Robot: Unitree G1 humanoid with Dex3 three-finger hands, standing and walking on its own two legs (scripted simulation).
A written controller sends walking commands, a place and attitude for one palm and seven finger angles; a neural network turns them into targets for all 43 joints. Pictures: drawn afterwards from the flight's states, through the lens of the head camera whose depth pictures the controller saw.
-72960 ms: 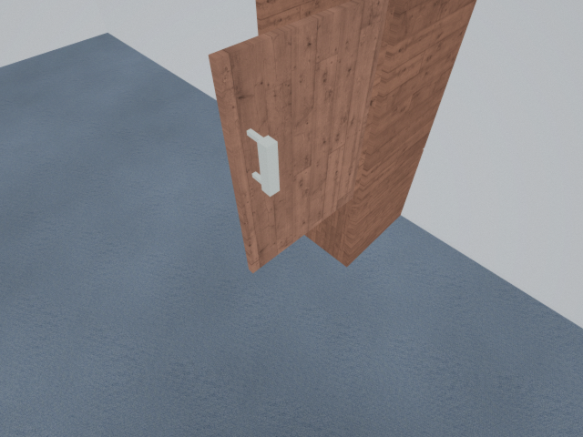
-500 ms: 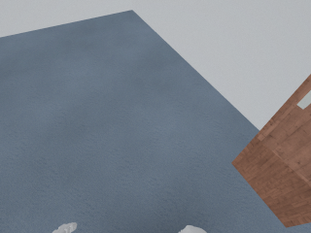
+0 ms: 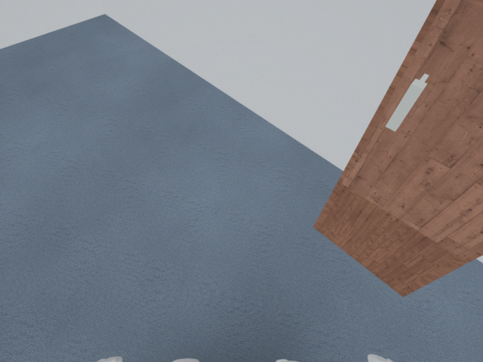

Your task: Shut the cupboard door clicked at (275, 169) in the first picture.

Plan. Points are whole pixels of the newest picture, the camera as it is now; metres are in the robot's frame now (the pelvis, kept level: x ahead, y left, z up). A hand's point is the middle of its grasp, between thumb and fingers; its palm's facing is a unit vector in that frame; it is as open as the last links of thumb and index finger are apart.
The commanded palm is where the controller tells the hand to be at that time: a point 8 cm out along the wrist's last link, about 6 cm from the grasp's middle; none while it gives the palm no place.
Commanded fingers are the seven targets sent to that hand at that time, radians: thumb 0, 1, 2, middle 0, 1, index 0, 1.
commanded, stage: turn to face it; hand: left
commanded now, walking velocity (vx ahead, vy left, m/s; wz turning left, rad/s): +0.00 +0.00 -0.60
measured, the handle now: (408, 102) +0.66 -0.33 +0.06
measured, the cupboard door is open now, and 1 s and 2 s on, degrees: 3 3 3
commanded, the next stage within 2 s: take the last steps up to it in 0.96 s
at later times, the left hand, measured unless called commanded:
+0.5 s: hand (168, 334) +0.18 +0.14 -0.14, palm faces -0.29 -0.91 -0.28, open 7.3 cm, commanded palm none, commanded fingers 0.00 0.90 0.90 -0.20 -0.30 -0.20 -0.30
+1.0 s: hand (179, 304) +0.23 +0.14 -0.15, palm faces -0.49 -0.84 -0.21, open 7.4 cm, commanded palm none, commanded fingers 0.00 0.90 0.90 -0.20 -0.30 -0.20 -0.30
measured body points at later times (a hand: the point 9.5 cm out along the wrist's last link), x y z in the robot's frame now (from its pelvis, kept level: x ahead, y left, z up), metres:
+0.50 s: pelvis +0.02 -0.02 +0.01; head +0.06 -0.06 +0.45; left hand +0.19 +0.19 -0.12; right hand +0.00 -0.30 -0.14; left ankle +0.03 +0.12 -0.65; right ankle -0.02 -0.12 -0.73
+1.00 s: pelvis +0.05 +0.00 +0.02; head +0.09 -0.01 +0.46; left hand +0.26 +0.18 -0.13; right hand -0.04 -0.23 -0.12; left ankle +0.11 +0.10 -0.73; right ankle -0.05 -0.10 -0.68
